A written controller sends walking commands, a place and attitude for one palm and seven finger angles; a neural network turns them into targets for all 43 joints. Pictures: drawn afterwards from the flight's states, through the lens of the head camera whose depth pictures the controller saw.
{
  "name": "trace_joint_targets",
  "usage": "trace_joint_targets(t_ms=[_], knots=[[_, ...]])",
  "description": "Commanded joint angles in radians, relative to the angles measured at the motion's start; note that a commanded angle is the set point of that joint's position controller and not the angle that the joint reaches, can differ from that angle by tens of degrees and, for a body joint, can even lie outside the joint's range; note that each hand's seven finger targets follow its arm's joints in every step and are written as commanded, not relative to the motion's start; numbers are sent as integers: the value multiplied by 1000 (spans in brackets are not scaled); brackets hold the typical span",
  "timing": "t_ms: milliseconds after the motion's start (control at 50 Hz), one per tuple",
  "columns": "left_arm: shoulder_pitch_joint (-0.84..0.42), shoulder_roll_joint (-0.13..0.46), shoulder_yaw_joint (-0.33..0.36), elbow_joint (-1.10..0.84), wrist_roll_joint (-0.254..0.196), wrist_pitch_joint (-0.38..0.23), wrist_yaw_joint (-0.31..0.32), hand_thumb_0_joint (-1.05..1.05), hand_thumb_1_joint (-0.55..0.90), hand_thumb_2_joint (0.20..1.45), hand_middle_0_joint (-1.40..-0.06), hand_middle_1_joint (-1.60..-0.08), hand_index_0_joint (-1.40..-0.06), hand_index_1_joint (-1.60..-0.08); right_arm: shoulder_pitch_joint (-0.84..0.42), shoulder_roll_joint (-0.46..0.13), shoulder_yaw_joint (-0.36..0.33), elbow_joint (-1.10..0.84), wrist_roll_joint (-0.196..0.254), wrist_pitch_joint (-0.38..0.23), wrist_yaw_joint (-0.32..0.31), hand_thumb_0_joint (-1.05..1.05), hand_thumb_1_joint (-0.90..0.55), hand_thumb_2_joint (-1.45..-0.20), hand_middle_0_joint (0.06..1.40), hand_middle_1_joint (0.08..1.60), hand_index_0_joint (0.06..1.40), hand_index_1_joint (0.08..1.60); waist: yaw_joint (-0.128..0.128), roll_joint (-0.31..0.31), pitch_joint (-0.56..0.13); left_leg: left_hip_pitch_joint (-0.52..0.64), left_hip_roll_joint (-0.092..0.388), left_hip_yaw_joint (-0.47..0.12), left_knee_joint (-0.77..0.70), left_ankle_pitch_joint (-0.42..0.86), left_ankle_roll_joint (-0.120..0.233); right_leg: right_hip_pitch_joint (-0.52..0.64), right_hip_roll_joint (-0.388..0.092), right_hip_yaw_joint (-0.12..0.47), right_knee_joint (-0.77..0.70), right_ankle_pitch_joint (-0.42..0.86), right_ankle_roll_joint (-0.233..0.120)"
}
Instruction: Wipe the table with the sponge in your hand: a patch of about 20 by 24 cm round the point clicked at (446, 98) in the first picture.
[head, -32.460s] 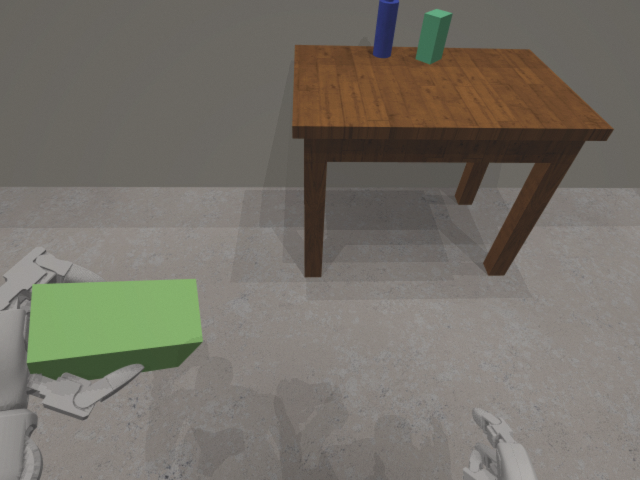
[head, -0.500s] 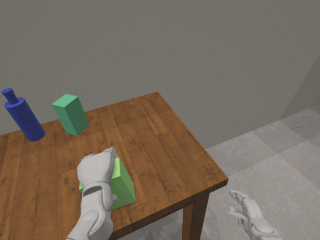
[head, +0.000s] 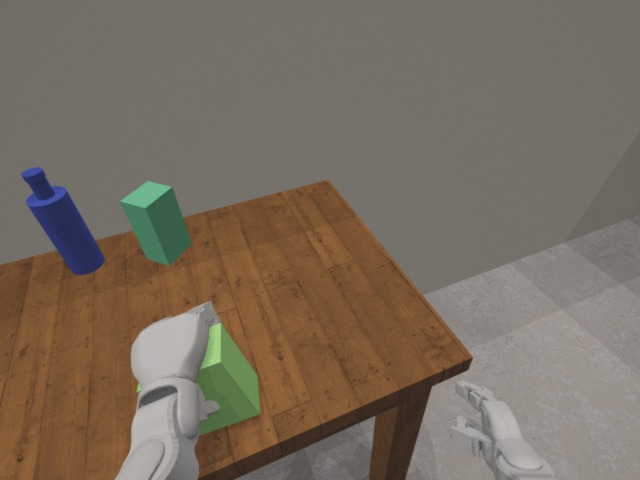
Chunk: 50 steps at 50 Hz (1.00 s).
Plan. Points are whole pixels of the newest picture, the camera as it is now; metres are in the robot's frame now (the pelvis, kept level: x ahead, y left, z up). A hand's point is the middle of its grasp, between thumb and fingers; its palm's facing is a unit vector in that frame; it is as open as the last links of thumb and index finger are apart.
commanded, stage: wipe forward along the middle lane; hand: left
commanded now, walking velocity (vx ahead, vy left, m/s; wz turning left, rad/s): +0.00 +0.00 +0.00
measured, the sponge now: (211, 391) +0.24 +0.19 -0.02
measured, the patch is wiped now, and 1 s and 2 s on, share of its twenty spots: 1.00 1.00 1.00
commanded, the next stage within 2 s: slide back across to the first lane in 1.60 s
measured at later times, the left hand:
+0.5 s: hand (192, 347) +0.27 +0.22 +0.03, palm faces +0.00 -0.12 -0.99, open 10.5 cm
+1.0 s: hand (185, 317) +0.32 +0.25 +0.03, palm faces -0.08 -0.05 -1.00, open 10.5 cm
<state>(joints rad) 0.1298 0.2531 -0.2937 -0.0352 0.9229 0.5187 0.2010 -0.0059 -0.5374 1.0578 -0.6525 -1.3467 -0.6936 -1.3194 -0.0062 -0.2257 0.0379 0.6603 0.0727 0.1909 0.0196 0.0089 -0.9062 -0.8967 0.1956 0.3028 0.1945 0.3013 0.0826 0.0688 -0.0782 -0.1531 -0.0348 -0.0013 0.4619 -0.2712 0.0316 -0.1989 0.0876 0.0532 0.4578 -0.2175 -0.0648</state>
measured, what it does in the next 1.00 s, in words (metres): stands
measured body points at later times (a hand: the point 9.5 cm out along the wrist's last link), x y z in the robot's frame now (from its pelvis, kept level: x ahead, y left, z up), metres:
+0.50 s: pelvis -0.01 -0.01 +0.00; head -0.04 -0.05 +0.45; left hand +0.27 +0.22 +0.08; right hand +0.23 -0.22 -0.09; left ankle -0.01 +0.10 -0.74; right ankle +0.02 -0.08 -0.74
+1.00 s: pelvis -0.02 -0.04 -0.01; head -0.01 -0.07 +0.44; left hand +0.32 +0.25 +0.09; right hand +0.16 -0.28 -0.13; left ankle -0.01 +0.10 -0.74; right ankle +0.02 -0.08 -0.74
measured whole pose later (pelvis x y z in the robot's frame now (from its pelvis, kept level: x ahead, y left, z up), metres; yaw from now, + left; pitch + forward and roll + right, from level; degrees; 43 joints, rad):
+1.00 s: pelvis -0.02 -0.04 -0.01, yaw +1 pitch +5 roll +1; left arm -0.36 0.39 -0.10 0.63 0.96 0.33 0.17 0.00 -0.57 1.06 -0.71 -1.29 -0.75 -1.27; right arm 0.13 -0.28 0.01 0.70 0.08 0.13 -0.08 0.01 -0.91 -0.90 0.20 0.30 0.20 0.30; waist 0.02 0.07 -0.11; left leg -0.38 -0.01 -0.05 0.56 -0.28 0.02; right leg -0.41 0.12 0.01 0.53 -0.21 -0.11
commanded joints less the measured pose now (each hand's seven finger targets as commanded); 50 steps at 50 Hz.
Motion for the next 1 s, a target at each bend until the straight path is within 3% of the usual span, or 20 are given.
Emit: trace_joint_targets(t_ms=[0, 20, 40, 120, 180, 220, 280, 360, 460, 560, 580, 720, 780, 820, 860, 900, 920, 940, 960, 980], knots=[[-132, 133, 86, -45, 39, 37, 12, 0, 100, 1300, -1200, -1600, -1200, -1600, -250, -110, -37, -180, 4, -60, -11, 0, -900, -900, 200, 300, 200, 300, 22, -86, -50, -56, 2, -70, -58, 156, 15, 36, -41, 94, -89, 69, -29], [-163, 155, 111, -41, 43, 36, 11, 0, 100, 1300, -1200, -1600, -1200, -1600, -247, -115, -39, -174, 4, -61, -15, 0, -900, -900, 200, 300, 200, 300, 18, -91, -54, -55, 4, -75, -62, 141, 14, 26, -37, 100, -92, 40, -31], [-198, 131, 83, -19, 51, 38, 11, 0, 100, 1300, -1200, -1600, -1200, -1600, -244, -112, -36, -174, 4, -62, -19, 0, -900, -900, 200, 300, 200, 300, 12, -110, -60, -64, 1, -67, -60, 131, 17, 25, -41, 90, -88, 35, -26], [-227, 165, 124, 37, 69, 34, 21, 0, 100, 1300, -1200, -1600, -1200, -1600, -236, -118, -37, -162, 4, -74, -25, 0, -900, -900, 200, 300, 200, 300, 22, -100, -97, -76, -3, -72, -53, 134, 12, 32, -37, 96, -70, 58, -31], [-247, 137, 98, 105, 76, 36, 25, 0, 100, 1300, -1200, -1600, -1200, -1600, -229, -114, -35, -159, 6, -81, -29, 0, -900, -900, 200, 300, 200, 300, 19, -123, -89, -96, -7, -63, -43, 123, 11, 24, -43, 90, -68, 62, -27], [-302, 158, 120, 153, 83, 40, 27, 0, 100, 1300, -1200, -1600, -1200, -1600, -224, -120, -36, -148, 9, -85, -34, 0, -900, -900, 200, 300, 200, 300, 12, -147, -94, -105, -8, -62, -44, 101, 10, 16, -43, 99, -80, 31, -24], [-349, 152, 105, 221, 96, 52, 30, 0, 100, 1300, -1200, -1600, -1200, -1600, -223, -121, -34, -141, 11, -90, -39, 0, -900, -900, 200, 300, 200, 300, 10, -135, -85, -119, -14, -54, -37, 84, 9, 0, -48, 98, -81, 12, -21], [-357, 179, 143, 280, 67, 46, 25, 0, 100, 1300, -1200, -1600, -1200, -1600, -207, -126, -34, -140, 11, -92, -53, 0, -900, -900, 200, 300, 200, 300, 11, -165, -126, -144, -20, -45, -24, 81, 11, 43, -58, 103, -76, 57, -10], [-432, 191, 136, 361, 84, 15, 7, 0, 100, 1300, -1200, -1600, -1200, -1600, -174, -132, -33, -136, 10, -100, -69, 0, -900, -900, 200, 300, 200, 300, -11, -152, -69, -166, -24, -43, -17, 47, 10, -18, -61, 111, -94, 5, -9], [-473, 246, 182, 450, 83, -31, 3, 0, 100, 1300, -1200, -1600, -1200, -1600, -136, -139, -38, -133, 9, -105, -86, 0, -900, -900, 200, 300, 200, 300, -12, -170, -82, -213, -31, -38, 0, 5, 10, -18, -70, 131, -102, -57, -3], [-515, 239, 166, 456, 88, -39, 2, 0, 100, 1300, -1200, -1600, -1200, -1600, -132, -142, -39, -133, 8, -104, -89, 0, -900, -900, 200, 300, 200, 300, -24, -159, -68, -218, -31, -37, 4, -6, 10, -39, -72, 137, -108, -72, -4], [-604, 301, 219, 527, 81, -88, 4, 0, 100, 1300, -1200, -1600, -1200, -1600, -84, -152, -53, -127, 9, -105, -99, 0, -900, -900, 200, 300, 200, 300, -32, -166, -121, -267, -28, -39, 19, -24, 14, -21, -84, 150, -104, -92, 2], [-643, 319, 220, 574, 79, -111, 4, 0, 100, 1300, -1200, -1600, -1200, -1600, -60, -157, -55, -121, 8, -105, -103, 0, -900, -900, 200, 300, 200, 300, -47, -174, -113, -302, -25, -35, 32, -44, 15, -25, -94, 161, -108, -114, 8], [-652, 365, 262, 587, 78, -124, 3, 0, 100, 1300, -1200, -1600, -1200, -1600, -51, -165, -58, -119, 9, -104, -102, 0, -900, -900, 200, 300, 200, 300, -41, -165, -138, -312, -25, -44, 35, -35, 15, -15, -91, 170, -97, -95, 3], [-680, 336, 232, 606, 78, -142, 3, 0, 100, 1300, -1200, -1600, -1200, -1600, -33, -161, -58, -120, 10, -104, -103, 0, -900, -900, 200, 300, 200, 300, -57, -170, -134, -331, -23, -39, 42, -39, 17, -15, -97, 157, -91, -78, 9], [-695, 361, 249, 638, 76, -157, 5, 0, 100, 1300, -1200, -1600, -1200, -1600, -20, -165, -61, -114, 10, -106, -102, 0, -900, -900, 200, 300, 200, 300, -60, -165, -137, -354, -18, -39, 54, -46, 15, -11, -107, 181, -93, -89, 9], [-686, 409, 298, 640, 76, -165, 7, 0, 100, 1300, -1200, -1600, -1200, -1600, -15, -172, -65, -113, 9, -107, -103, 0, -900, -900, 200, 300, 200, 300, -48, -176, -162, -358, -20, -46, 57, -37, 16, 2, -102, 194, -87, -77, 6], [-685, 376, 264, 641, 72, -173, 6, 0, 100, 1300, -1200, -1600, -1200, -1600, -10, -165, -65, -119, 10, -107, -104, 0, -900, -900, 200, 300, 200, 300, -56, -160, -174, -365, -18, -37, 65, -36, 18, 17, -112, 189, -82, -68, 11], [-712, 381, 268, 654, 72, -183, 8, 0, 100, 1300, -1200, -1600, -1200, -1600, 1, -169, -65, -113, 11, -109, -103, 0, -900, -900, 200, 300, 200, 300, -68, -187, -158, -373, -15, -39, 70, -37, 18, 1, -109, 187, -81, -51, 13], [-717, 387, 268, 669, 76, -188, 9, 0, 100, 1300, -1200, -1600, -1200, -1600, 5, -170, -65, -109, 11, -109, -101, 0, -900, -900, 200, 300, 200, 300, -69, -166, -157, -381, -16, -39, 71, -40, 17, -9, -108, 183, -77, -55, 13]])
